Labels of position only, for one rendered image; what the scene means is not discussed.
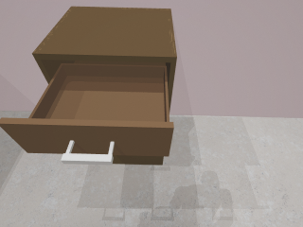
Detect drawer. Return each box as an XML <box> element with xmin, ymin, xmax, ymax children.
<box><xmin>0</xmin><ymin>63</ymin><xmax>174</xmax><ymax>157</ymax></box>

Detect handle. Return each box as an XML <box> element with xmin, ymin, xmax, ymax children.
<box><xmin>61</xmin><ymin>140</ymin><xmax>115</xmax><ymax>166</ymax></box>

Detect cabinet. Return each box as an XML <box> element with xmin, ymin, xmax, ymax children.
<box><xmin>32</xmin><ymin>6</ymin><xmax>177</xmax><ymax>166</ymax></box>

